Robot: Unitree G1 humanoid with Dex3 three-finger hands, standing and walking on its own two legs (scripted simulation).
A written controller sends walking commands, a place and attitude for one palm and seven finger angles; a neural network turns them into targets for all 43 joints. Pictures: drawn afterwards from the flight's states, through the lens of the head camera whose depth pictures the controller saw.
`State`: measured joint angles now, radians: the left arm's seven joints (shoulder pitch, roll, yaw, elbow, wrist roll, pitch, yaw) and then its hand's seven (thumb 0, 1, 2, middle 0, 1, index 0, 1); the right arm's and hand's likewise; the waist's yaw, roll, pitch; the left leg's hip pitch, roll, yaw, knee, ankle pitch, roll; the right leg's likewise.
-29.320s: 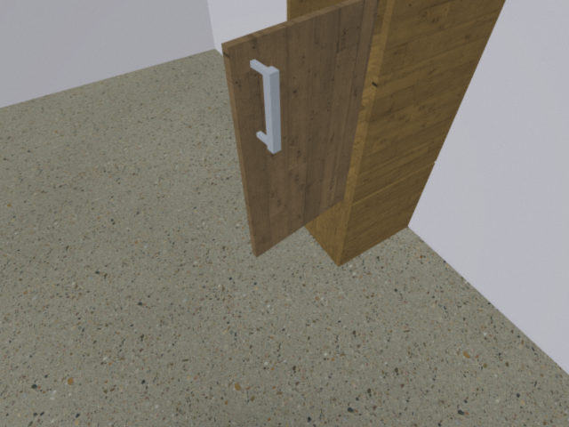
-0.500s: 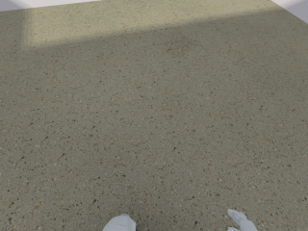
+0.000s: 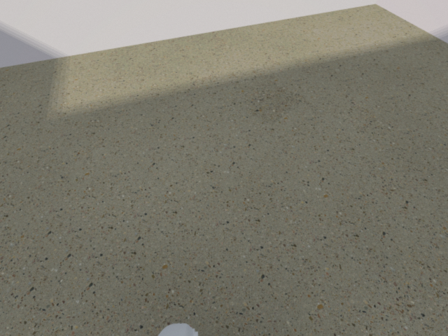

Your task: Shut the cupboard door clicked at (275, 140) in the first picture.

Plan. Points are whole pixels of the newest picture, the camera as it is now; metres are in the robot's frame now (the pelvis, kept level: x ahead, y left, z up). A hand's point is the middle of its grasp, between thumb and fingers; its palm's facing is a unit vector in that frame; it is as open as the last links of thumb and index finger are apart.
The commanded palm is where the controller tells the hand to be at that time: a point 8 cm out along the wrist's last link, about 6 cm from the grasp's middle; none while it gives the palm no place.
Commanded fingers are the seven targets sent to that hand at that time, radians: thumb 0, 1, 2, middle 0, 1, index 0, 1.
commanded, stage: walk to a spot facing it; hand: left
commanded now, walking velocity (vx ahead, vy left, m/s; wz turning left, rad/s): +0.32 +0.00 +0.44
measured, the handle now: out of the picture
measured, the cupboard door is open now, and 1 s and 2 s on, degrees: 60 60 60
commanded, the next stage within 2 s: turn to face it in 0.14 s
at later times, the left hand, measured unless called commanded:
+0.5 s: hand (116, 309) +0.21 +0.26 -0.19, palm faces +0.11 -0.98 -0.18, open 7.4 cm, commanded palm none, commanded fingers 0.00 0.90 0.90 -0.20 -0.30 -0.20 -0.30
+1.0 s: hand (143, 222) +0.42 +0.24 -0.18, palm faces -0.26 -0.94 -0.23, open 7.4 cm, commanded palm none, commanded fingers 0.00 0.90 0.90 -0.20 -0.30 -0.20 -0.30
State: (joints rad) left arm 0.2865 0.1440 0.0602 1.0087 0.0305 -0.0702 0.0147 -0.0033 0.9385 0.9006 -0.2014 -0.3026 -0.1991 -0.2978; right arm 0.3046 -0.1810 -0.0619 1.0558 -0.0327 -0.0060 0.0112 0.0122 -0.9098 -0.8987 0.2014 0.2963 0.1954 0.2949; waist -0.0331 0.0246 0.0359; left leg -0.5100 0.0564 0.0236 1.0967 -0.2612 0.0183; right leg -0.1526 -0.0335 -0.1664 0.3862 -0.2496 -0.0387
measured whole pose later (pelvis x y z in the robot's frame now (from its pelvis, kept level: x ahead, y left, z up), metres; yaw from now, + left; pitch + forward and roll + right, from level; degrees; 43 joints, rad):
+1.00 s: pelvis +0.29 +0.07 -0.01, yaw -17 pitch +2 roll +0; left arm 0.19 0.21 0.07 0.90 0.03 0.05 0.00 0.00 0.91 0.90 -0.20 -0.30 -0.20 -0.30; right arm 0.16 -0.23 -0.05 0.89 -0.01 0.05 -0.02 0.01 -0.91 -0.90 0.20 0.30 0.20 0.29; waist 0.00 -0.01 0.09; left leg -0.44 0.06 0.03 0.86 -0.43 -0.08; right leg -0.28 0.00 0.04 0.53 -0.28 0.00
